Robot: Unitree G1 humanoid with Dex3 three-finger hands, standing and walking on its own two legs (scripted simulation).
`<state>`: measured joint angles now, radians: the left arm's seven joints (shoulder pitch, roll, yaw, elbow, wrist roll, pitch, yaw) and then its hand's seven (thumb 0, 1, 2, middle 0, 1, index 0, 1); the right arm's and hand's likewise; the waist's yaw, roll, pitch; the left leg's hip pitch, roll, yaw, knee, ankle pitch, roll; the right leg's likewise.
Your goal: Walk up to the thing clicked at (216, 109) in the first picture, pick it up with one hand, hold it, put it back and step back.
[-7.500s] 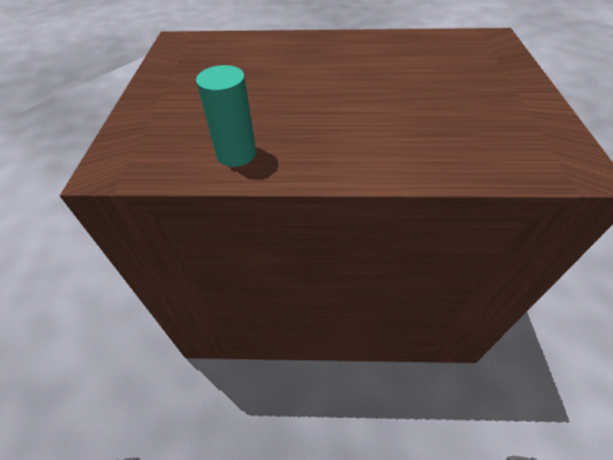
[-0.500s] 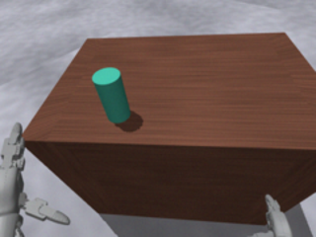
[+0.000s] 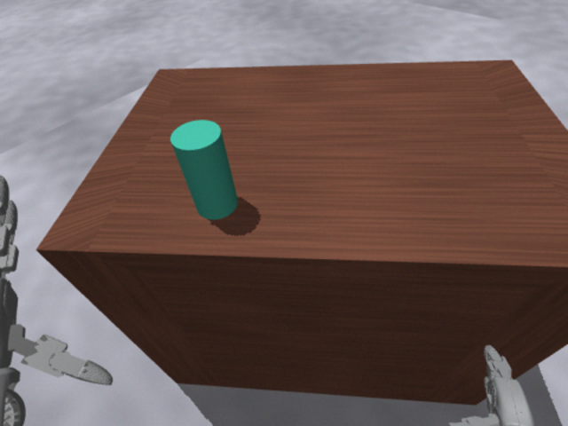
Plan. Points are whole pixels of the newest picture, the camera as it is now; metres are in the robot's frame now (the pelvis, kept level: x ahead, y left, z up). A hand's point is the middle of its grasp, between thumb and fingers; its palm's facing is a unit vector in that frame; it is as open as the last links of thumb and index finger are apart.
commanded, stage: rise first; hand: left
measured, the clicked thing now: (207, 172) +0.46 +0.17 +0.10
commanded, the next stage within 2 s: go down in 0.24 s
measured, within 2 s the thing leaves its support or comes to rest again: neither
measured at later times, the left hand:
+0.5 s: hand (41, 279) +0.19 +0.26 +0.20, palm faces +0.44 -0.80 -0.42, open 17.6 cm
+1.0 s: hand (29, 210) +0.28 +0.32 +0.20, palm faces +0.30 -0.92 -0.27, open 17.7 cm
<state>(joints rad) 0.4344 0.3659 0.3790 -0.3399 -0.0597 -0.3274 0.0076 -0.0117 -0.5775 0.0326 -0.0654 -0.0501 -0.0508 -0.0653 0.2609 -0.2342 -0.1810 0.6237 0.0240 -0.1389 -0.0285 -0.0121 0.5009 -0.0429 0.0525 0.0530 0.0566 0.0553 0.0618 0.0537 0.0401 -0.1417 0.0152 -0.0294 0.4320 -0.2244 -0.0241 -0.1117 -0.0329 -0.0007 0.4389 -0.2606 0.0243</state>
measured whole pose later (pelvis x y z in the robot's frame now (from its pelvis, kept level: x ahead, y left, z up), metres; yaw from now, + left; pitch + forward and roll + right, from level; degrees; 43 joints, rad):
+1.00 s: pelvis +0.01 +0.00 -0.01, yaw +0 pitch +0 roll +0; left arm -0.09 0.53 0.60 0.19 -0.24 -0.13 -0.36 -0.01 -0.60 0.04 -0.07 -0.05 -0.06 -0.06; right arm 0.23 -0.22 -0.07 0.68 0.03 -0.11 -0.09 -0.01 0.52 -0.06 0.05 0.05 0.06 0.06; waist 0.03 0.04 -0.05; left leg -0.25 0.02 -0.03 0.51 -0.27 -0.03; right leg -0.22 -0.03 0.00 0.52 -0.30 0.02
